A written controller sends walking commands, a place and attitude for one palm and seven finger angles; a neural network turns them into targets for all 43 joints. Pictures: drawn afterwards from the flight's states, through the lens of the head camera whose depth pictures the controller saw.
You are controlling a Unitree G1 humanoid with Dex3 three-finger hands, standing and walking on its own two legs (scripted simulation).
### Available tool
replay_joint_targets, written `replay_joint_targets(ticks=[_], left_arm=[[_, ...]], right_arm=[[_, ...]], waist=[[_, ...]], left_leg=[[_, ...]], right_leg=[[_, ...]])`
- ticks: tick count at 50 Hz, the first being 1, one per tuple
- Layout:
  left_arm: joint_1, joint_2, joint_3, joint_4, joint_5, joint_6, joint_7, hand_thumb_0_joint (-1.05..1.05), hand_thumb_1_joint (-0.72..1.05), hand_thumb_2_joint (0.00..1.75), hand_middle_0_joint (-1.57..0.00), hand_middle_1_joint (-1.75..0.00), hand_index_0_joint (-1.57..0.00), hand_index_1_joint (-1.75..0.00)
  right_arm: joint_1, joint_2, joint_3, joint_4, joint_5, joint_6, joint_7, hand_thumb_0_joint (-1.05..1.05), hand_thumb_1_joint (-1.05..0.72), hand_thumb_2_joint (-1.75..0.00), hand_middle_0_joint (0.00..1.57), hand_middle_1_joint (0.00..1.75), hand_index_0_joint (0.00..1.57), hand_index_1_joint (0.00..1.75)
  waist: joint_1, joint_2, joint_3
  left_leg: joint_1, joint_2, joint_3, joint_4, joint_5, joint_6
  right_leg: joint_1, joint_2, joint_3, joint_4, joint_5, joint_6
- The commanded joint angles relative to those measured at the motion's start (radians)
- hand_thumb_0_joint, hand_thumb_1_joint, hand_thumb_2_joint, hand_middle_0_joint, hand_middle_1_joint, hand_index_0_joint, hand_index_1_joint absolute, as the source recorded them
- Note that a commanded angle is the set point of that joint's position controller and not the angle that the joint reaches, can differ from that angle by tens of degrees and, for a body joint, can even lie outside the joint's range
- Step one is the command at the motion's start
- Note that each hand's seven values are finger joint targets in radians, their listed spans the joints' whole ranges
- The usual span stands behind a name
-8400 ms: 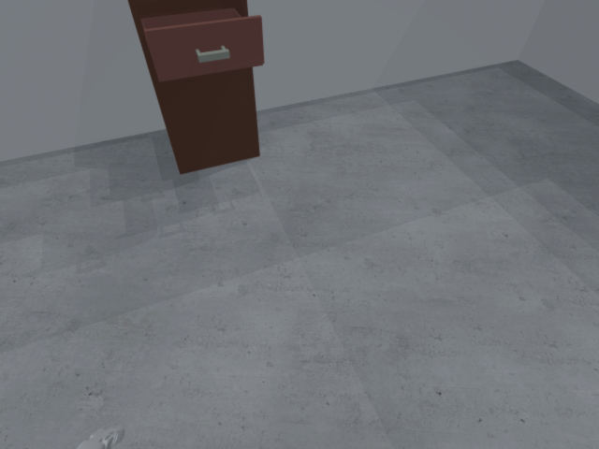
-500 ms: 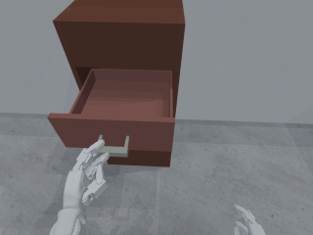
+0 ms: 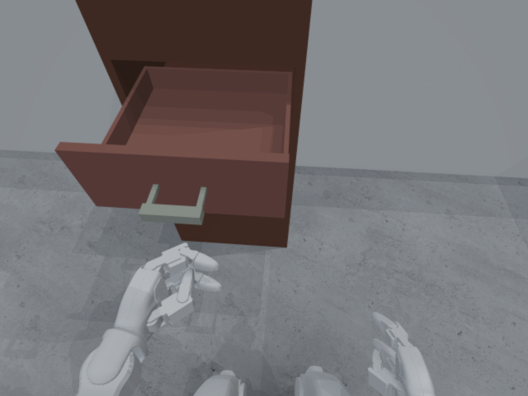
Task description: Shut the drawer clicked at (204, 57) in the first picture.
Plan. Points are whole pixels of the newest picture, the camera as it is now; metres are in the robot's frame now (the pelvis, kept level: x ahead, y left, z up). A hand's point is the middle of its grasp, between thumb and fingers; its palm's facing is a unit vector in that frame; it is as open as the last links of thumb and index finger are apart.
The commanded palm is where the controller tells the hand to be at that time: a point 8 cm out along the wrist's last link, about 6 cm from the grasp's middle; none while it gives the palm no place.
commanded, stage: raise the hand and make a fist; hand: left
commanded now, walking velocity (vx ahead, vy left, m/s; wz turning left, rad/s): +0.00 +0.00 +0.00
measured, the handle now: (175, 203) +0.43 +0.18 +0.01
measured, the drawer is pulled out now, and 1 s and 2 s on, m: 0.27 0.27 0.27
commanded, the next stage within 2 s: bring the fist close to the handle in 1.14 s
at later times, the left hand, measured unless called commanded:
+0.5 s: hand (143, 282) +0.25 +0.16 +0.10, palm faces +0.05 -1.00 -0.02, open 3.1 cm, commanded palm +0.21 +0.20 +0.09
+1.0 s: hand (163, 296) +0.23 +0.13 +0.10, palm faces -0.08 -1.00 +0.00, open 3.3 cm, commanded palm +0.20 +0.19 +0.11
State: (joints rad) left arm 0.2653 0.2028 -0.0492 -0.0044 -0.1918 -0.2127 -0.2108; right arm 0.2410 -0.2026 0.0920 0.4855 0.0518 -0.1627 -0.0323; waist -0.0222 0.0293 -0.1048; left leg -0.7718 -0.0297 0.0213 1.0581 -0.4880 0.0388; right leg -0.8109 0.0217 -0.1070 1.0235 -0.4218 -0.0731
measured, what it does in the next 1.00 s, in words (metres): shifts its weight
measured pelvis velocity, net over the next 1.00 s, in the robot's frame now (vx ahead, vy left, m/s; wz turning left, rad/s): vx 0.04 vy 0.03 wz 0.00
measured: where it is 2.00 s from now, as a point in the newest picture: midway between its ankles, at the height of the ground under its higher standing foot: outside the picture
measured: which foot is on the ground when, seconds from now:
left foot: down 0.00-1.00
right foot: down 0.00-1.00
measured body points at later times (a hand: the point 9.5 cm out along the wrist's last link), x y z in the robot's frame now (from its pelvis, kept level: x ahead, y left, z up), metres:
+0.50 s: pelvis +0.05 +0.01 +0.02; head +0.10 +0.01 +0.46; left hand +0.24 +0.21 +0.10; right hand +0.25 -0.20 -0.04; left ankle +0.02 +0.10 -0.67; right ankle +0.05 -0.07 -0.67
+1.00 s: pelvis +0.04 +0.03 +0.02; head +0.08 +0.02 +0.47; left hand +0.23 +0.19 +0.10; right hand +0.22 -0.20 -0.05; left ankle +0.02 +0.10 -0.67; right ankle +0.05 -0.07 -0.67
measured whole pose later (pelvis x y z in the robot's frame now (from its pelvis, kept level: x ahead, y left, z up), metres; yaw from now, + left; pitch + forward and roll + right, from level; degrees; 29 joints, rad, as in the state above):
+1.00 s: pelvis +0.04 +0.03 +0.02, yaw +0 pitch +10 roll -2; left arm 0.61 0.15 -0.12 -0.35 -0.12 -0.24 -0.07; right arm 0.29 -0.24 0.04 0.43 0.03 -0.14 -0.01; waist -0.01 0.04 -0.12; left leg -0.62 -0.05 0.03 0.96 -0.52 0.07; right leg -0.65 0.02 -0.09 0.92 -0.44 -0.04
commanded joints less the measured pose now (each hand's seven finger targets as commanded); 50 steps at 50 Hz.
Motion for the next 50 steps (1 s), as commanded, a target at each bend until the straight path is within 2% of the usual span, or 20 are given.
replay_joint_targets(ticks=[1,4,5,7,10,12,15,17,19,20,23,25,28,31,34,37,40,43,47,50], left_arm=[[0.1,0.104,0.254,-0.377,-0.082,-0.034,0.146,0.0,0.9,0.9,-0.98,-1.14,-0.98,-1.14],[0.194,0.073,0.23,-0.408,-0.038,-0.179,0.209,0.0,0.9,0.9,-1.04,-1.21,-1.04,-1.21],[0.186,0.097,0.22,-0.412,-0.01,-0.225,0.206,0.0,0.9,0.9,-1.06,-1.23,-1.06,-1.23],[0.23,0.049,0.134,-0.358,0.023,-0.29,0.157,0.0,0.9,0.9,-1.1,-1.27,-1.1,-1.27],[0.284,-0.045,-0.002,-0.321,0.002,-0.291,0.038,0.0,0.9,0.9,-1.16,-1.34,-1.16,-1.34],[0.295,-0.012,-0.001,-0.361,-0.018,-0.258,-0.015,0.0,0.9,0.9,-1.2,-1.38,-1.2,-1.38],[0.271,0.114,0.126,-0.438,-0.016,-0.215,0.017,0.0,0.9,0.9,-1.26,-1.45,-1.26,-1.45],[0.309,0.111,0.171,-0.485,-0.009,-0.214,0.071,0.0,0.9,0.9,-1.3,-1.49,-1.3,-1.49],[0.324,0.053,0.148,-0.508,-0.013,-0.221,0.12,0.0,0.9,0.9,-1.34,-1.53,-1.34,-1.53],[0.314,0.062,0.161,-0.505,-0.008,-0.222,0.141,0.0,0.9,0.9,-1.36,-1.56,-1.36,-1.56],[0.342,-0.036,0.045,-0.481,-0.004,-0.21,0.133,0.0,0.9,0.9,-1.4,-1.6,-1.4,-1.6],[0.375,-0.05,-0.007,-0.461,0.014,-0.182,0.1,0.0,0.9,0.9,-1.4,-1.6,-1.4,-1.6],[0.363,-0.03,-0.056,-0.502,0.038,-0.13,0.054,0.0,0.9,0.9,-1.4,-1.6,-1.4,-1.6],[0.316,0.052,0.028,-0.546,0.052,-0.102,0.08,0.0,0.9,0.9,-1.4,-1.6,-1.4,-1.6],[0.316,0.023,0.035,-0.621,0.044,-0.113,0.135,0.0,0.9,0.9,-1.4,-1.6,-1.4,-1.6],[0.332,-0.002,0.038,-0.619,0.03,-0.124,0.178,0.0,0.9,0.9,-1.4,-1.6,-1.4,-1.6],[0.353,-0.037,-0.011,-0.561,0.037,-0.125,0.167,0.0,0.9,0.9,-1.4,-1.6,-1.4,-1.6],[0.385,-0.06,-0.076,-0.544,0.049,-0.103,0.128,0.0,0.9,0.9,-1.4,-1.6,-1.4,-1.6],[0.354,0.01,-0.021,-0.559,0.07,-0.079,0.133,0.0,0.9,0.9,-1.4,-1.6,-1.4,-1.6],[0.339,0.049,0.039,-0.618,0.067,-0.103,0.178,0.0,0.9,0.9,-1.4,-1.6,-1.4,-1.6]], right_arm=[[-0.097,-0.112,-0.09,-0.197,-0.005,-0.042,-0.022,0.0,-0.9,-0.9,0.2,0.3,0.2,0.3],[-0.043,-0.101,-0.108,-0.146,-0.022,-0.066,0.004,0.0,-0.9,-0.9,0.2,0.3,0.2,0.3],[-0.039,-0.109,-0.113,-0.133,-0.032,-0.071,0.013,0.0,-0.9,-0.9,0.2,0.3,0.2,0.3],[-0.036,-0.119,-0.123,-0.114,-0.035,-0.087,0.03,0.0,-0.9,-0.9,0.2,0.3,0.2,0.3],[-0.032,-0.146,-0.127,-0.125,-0.02,-0.107,0.031,0.0,-0.9,-0.9,0.2,0.3,0.2,0.3],[-0.021,-0.163,-0.136,-0.144,-0.007,-0.113,0.017,0.0,-0.9,-0.9,0.2,0.3,0.2,0.3],[-0.025,-0.163,-0.142,-0.148,-0.01,-0.103,-0.004,0.0,-0.9,-0.9,0.2,0.3,0.2,0.3],[-0.022,-0.137,-0.142,-0.16,-0.016,-0.09,-0.006,0.0,-0.9,-0.9,0.2,0.3,0.2,0.3],[-0.027,-0.12,-0.136,-0.171,-0.019,-0.082,-0.001,0.0,-0.9,-0.9,0.2,0.3,0.2,0.3],[-0.03,-0.122,-0.134,-0.168,-0.019,-0.074,0.002,0.0,-0.9,-0.9,0.2,0.3,0.2,0.3],[-0.029,-0.129,-0.124,-0.184,-0.02,-0.069,0.016,0.0,-0.9,-0.9,0.2,0.3,0.2,0.3],[-0.03,-0.14,-0.124,-0.188,-0.017,-0.064,0.018,0.0,-0.9,-0.9,0.2,0.3,0.2,0.3],[-0.021,-0.148,-0.12,-0.211,-0.012,-0.058,0.016,0.0,-0.9,-0.9,0.2,0.3,0.2,0.3],[-0.033,-0.145,-0.114,-0.221,-0.014,-0.041,0.005,0.0,-0.9,-0.9,0.2,0.3,0.2,0.3],[-0.03,-0.123,-0.105,-0.24,-0.018,-0.04,0.007,0.0,-0.9,-0.9,0.2,0.3,0.2,0.3],[-0.025,-0.119,-0.102,-0.234,-0.018,-0.039,0.011,0.0,-0.9,-0.9,0.2,0.3,0.2,0.3],[-0.028,-0.134,-0.104,-0.222,-0.017,-0.044,0.016,0.0,-0.9,-0.9,0.2,0.3,0.2,0.3],[-0.025,-0.144,-0.107,-0.229,-0.013,-0.05,0.021,0.0,-0.9,-0.9,0.2,0.3,0.2,0.3],[-0.035,-0.147,-0.107,-0.239,-0.016,-0.042,0.011,0.0,-0.9,-0.9,0.2,0.3,0.2,0.3],[-0.036,-0.139,-0.104,-0.241,-0.018,-0.04,0.01,0.0,-0.9,-0.9,0.2,0.3,0.2,0.3]], waist=[[0.091,-0.061,-0.23],[0.069,-0.041,-0.242],[0.048,-0.044,-0.25],[0.01,-0.013,-0.214],[-0.037,-0.041,-0.165],[-0.029,-0.053,-0.206],[-0.001,-0.05,-0.242],[0.031,-0.027,-0.285],[0.037,-0.004,-0.257],[0.035,-0.013,-0.241],[0.01,-0.018,-0.177],[-0.002,-0.029,-0.168],[-0.006,-0.024,-0.163],[0.01,-0.021,-0.156],[0.033,0.023,-0.187],[0.03,-0.014,-0.178],[0.01,-0.038,-0.137],[0.004,-0.016,-0.114],[0.013,-0.052,-0.113],[0.032,0.009,-0.143]], left_leg=[[0.002,0.004,-0.044,-0.195,0.141,-0.017],[0.017,0.016,-0.045,-0.182,0.265,-0.022],[0.005,0.016,-0.052,-0.16,0.294,-0.018],[0.011,0.019,-0.051,-0.138,0.296,-0.016],[0.032,0.019,-0.057,-0.123,0.264,-0.004],[0.058,0.015,-0.057,-0.138,0.251,-0.002],[0.1,0.018,-0.06,-0.167,0.284,-0.002],[0.14,0.02,-0.056,-0.187,0.355,-0.005],[0.159,0.021,-0.055,-0.2,0.389,-0.014],[0.167,0.024,-0.059,-0.202,0.401,-0.015],[0.185,0.032,-0.069,-0.206,0.425,-0.019],[0.199,0.039,-0.07,-0.205,0.446,-0.014],[0.206,0.04,-0.079,-0.219,0.407,-0.014],[0.199,0.036,-0.082,-0.24,0.344,-0.015],[0.237,0.04,-0.089,-0.254,0.384,-0.029],[0.238,0.043,-0.089,-0.257,0.381,-0.034],[0.216,0.046,-0.092,-0.255,0.37,-0.035],[0.201,0.044,-0.092,-0.259,0.316,-0.032],[0.169,0.035,-0.086,-0.27,0.239,-0.019],[0.188,0.037,-0.086,-0.274,0.263,-0.028]], right_leg=[[0.415,-0.054,0.203,-0.286,-0.032,0.049],[0.411,-0.041,0.174,-0.197,0.282,0.051],[0.402,-0.044,0.173,-0.17,0.353,0.055],[0.345,-0.049,0.175,-0.156,0.389,0.066],[0.288,-0.057,0.183,-0.197,0.339,0.088],[0.316,-0.059,0.184,-0.226,0.288,0.087],[0.341,-0.046,0.148,-0.221,0.269,0.066],[0.376,-0.035,0.112,-0.186,0.351,0.052],[0.358,-0.027,0.086,-0.172,0.381,0.046],[0.346,-0.022,0.079,-0.171,0.382,0.043],[0.294,-0.02,0.059,-0.174,0.37,0.049],[0.285,-0.023,0.059,-0.185,0.365,0.054],[0.285,-0.025,0.06,-0.198,0.319,0.055],[0.294,-0.022,0.062,-0.206,0.258,0.046],[0.299,-0.018,0.045,-0.189,0.25,0.04],[0.3,-0.011,0.041,-0.197,0.253,0.042],[0.278,-0.013,0.04,-0.203,0.24,0.044],[0.265,-0.018,0.044,-0.213,0.196,0.045],[0.29,-0.022,0.062,-0.228,0.143,0.042],[0.29,-0.017,0.055,-0.21,0.144,0.036]])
